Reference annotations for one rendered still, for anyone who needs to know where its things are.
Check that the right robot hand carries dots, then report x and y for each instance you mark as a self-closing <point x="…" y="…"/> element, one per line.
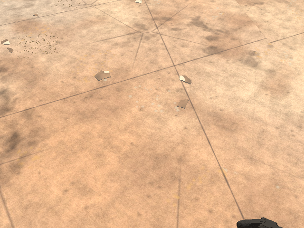
<point x="257" y="223"/>

